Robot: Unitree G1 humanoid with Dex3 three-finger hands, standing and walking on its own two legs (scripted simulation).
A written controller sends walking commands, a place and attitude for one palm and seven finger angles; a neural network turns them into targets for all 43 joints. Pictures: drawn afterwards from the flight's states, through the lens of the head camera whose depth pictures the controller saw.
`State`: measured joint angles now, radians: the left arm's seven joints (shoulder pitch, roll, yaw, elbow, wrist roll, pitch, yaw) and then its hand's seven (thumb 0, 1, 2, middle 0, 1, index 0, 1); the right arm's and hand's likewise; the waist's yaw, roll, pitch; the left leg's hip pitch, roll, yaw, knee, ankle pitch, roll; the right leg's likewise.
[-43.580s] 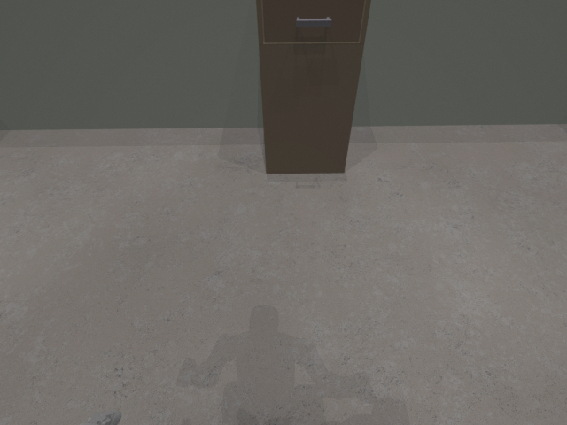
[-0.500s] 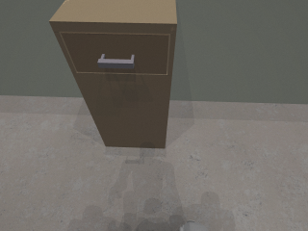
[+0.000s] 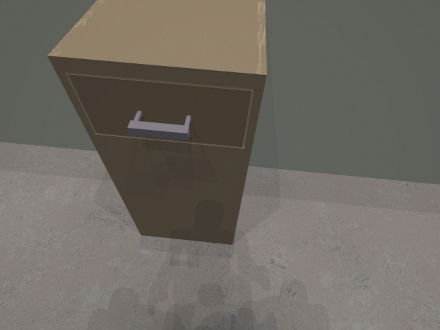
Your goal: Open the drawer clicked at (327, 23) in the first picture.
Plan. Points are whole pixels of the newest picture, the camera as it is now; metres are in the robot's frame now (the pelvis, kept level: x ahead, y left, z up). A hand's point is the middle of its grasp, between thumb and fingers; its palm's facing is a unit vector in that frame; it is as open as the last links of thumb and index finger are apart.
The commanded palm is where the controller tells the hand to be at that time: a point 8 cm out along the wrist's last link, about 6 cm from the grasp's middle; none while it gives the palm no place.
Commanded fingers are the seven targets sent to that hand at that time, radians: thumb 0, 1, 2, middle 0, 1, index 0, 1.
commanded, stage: come to a stop and stand still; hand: left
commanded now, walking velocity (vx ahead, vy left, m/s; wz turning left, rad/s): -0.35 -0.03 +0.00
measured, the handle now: (161, 123) +0.52 +0.18 +0.03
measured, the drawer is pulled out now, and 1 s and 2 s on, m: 0.00 0.00 0.00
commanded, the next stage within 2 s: none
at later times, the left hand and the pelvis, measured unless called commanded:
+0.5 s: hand out of the picture +0.03 +0.16 -0.15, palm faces +0.02 -0.96 -0.26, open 7.4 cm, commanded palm none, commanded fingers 0.00 0.90 0.90 -0.20 -0.30 -0.20 -0.30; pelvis -0.01 -0.03 +0.01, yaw -1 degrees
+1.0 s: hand out of the picture -0.01 +0.24 -0.16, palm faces -0.01 -0.97 -0.24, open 7.4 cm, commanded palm none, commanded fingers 0.00 0.90 0.90 -0.20 -0.30 -0.20 -0.30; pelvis -0.06 +0.05 +0.00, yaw -2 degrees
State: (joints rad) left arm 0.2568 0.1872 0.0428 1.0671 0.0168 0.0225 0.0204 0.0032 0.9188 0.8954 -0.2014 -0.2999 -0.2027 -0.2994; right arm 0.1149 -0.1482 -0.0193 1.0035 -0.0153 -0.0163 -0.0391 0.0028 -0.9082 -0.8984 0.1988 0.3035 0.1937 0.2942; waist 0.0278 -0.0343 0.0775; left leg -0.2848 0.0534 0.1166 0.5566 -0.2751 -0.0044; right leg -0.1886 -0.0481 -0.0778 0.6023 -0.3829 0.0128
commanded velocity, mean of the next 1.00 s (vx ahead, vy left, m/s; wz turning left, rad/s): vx -0.03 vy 0.04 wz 0.00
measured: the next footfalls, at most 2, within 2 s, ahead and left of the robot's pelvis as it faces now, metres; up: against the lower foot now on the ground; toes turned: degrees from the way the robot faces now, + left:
left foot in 0.56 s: +0.02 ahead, +0.12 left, +0.00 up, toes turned +0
right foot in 1.80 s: -0.18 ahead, -0.06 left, +0.00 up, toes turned -7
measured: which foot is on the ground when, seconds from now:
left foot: down 0.00-0.14, up 0.16-0.54, down 0.56-1.00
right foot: down 0.00-1.00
